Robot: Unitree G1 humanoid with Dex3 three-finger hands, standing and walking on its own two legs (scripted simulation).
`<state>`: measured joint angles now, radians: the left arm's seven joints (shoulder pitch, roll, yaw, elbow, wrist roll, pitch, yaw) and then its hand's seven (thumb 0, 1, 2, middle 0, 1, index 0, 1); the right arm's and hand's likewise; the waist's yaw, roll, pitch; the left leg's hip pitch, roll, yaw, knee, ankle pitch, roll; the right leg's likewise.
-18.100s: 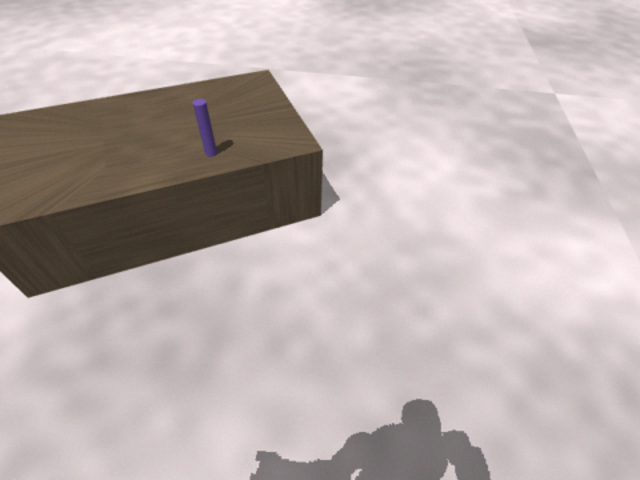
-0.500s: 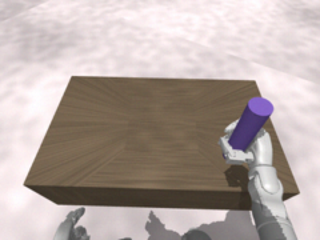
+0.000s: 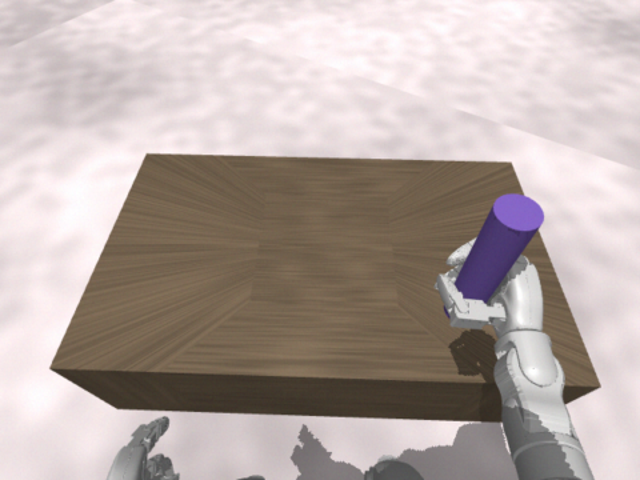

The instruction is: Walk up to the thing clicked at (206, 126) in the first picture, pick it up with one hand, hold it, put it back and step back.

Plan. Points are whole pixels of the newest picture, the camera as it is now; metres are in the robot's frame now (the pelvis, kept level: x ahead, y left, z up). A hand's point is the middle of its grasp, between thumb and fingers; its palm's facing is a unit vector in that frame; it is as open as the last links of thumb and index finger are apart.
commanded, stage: hold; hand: right
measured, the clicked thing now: (483, 270) +0.33 -0.18 +0.10
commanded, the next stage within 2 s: crouch in 0.70 s
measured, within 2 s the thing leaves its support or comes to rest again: neither
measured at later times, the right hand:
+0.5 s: hand (465, 286) +0.33 -0.17 +0.06, palm faces +0.07 +1.00 +0.01, open 5.9 cm
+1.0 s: hand (457, 288) +0.34 -0.17 +0.04, palm faces +0.09 +1.00 +0.02, open 5.9 cm
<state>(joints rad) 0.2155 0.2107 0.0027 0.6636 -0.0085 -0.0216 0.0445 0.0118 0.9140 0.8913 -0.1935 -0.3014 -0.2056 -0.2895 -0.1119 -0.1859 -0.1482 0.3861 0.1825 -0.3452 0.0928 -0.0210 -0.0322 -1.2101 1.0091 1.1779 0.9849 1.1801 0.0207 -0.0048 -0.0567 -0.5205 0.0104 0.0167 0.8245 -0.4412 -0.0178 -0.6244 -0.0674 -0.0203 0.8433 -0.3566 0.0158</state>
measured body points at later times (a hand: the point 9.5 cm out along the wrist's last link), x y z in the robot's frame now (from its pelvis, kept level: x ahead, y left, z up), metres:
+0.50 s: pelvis +0.00 +0.00 +0.00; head +0.04 -0.01 +0.45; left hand +0.14 +0.24 -0.11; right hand +0.32 -0.23 +0.06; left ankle -0.02 +0.13 -0.70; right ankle +0.04 -0.13 -0.70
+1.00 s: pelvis +0.00 +0.00 -0.01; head +0.06 +0.00 +0.44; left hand +0.14 +0.25 -0.11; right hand +0.32 -0.22 +0.04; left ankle -0.02 +0.13 -0.70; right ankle +0.04 -0.13 -0.70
